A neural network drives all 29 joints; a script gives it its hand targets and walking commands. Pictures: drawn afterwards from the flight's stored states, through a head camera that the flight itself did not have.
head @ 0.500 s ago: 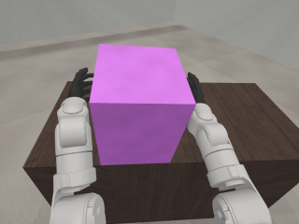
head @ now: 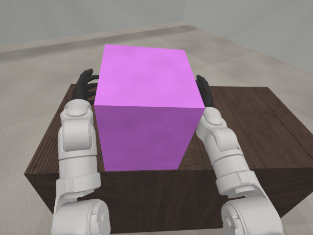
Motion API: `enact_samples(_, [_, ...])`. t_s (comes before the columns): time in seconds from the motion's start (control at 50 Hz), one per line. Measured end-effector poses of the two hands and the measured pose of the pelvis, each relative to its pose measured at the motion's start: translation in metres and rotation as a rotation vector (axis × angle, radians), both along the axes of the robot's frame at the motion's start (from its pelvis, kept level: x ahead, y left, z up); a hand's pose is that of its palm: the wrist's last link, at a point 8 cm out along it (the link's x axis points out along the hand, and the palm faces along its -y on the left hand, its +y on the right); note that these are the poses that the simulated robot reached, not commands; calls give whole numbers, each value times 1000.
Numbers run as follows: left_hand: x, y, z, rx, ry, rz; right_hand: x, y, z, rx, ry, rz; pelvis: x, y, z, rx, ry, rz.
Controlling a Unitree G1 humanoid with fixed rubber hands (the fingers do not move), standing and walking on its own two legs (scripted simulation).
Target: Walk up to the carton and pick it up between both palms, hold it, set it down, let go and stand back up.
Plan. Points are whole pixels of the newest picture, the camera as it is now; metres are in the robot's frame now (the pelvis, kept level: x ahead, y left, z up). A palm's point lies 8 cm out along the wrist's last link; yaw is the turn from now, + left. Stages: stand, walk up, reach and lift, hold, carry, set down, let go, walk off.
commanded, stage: hold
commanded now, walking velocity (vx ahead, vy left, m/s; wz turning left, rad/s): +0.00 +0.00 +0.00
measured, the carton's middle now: (144, 111) +0.39 +0.02 +0.16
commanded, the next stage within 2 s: none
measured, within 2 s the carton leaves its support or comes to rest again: neither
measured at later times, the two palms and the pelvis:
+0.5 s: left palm (81, 102) +0.36 +0.16 +0.21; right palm (203, 108) +0.36 -0.13 +0.19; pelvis +0.00 +0.00 +0.00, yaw +0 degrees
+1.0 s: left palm (81, 102) +0.36 +0.16 +0.21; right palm (203, 107) +0.36 -0.13 +0.19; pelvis +0.00 +0.00 +0.00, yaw +0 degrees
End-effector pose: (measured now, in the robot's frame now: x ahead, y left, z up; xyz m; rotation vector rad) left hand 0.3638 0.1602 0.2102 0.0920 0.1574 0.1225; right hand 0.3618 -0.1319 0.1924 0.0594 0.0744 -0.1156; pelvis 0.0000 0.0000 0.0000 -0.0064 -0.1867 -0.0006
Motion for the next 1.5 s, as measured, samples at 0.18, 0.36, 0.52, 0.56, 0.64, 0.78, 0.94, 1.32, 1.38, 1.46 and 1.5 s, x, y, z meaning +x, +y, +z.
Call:
enact_samples(0.18, [-1, 0, -4, 1, 3, 0, -1, 0, -3, 1, 2, 1, 2, 1, 0, -1, -5, 1])
enact_samples(0.36, [-4, 0, -3, -1, -1, 3, -3, 0, -2, 4, -5, 5, 1, 1, 0, -1, -8, -3])
enact_samples(0.52, [-2, -1, 0, 6, 5, 7, 0, -1, -3, 4, 0, 7, -1, 0, 0, 1, -2, -3])
enact_samples(0.56, [-2, -1, -1, 7, 5, 6, 0, -1, -3, 3, 0, 6, -1, 0, 0, 1, -3, -1])
enact_samples(0.64, [-3, -2, -2, 4, 0, 2, -2, -2, -3, 3, -7, 2, 0, -1, 0, 0, -10, 1])
enact_samples(0.78, [-6, -2, -6, -5, 7, 0, -6, -3, -4, 2, -1, -1, -2, -1, 0, 0, -14, -2])
enact_samples(0.94, [-4, 0, -2, -4, 5, 1, -3, 0, -1, -1, -3, -1, -4, 0, 0, 0, 0, -6])
enact_samples(1.32, [-2, 0, -8, 0, 12, 1, -1, 0, -5, 0, 1, 4, 0, 1, 0, -1, -5, -5])
enact_samples(1.38, [-2, 0, -7, 0, 10, 2, -1, 0, -5, 2, -1, 4, 0, 1, 0, -1, -3, -6])
enact_samples(1.46, [-2, 0, -6, 2, 7, 1, -1, 0, -4, 2, -4, 3, 0, 1, 0, -1, -2, -5])
enact_samples(1.5, [-3, -1, -5, 3, 1, 2, -1, -1, -4, 5, -9, 3, 0, 1, 0, -1, -2, -4])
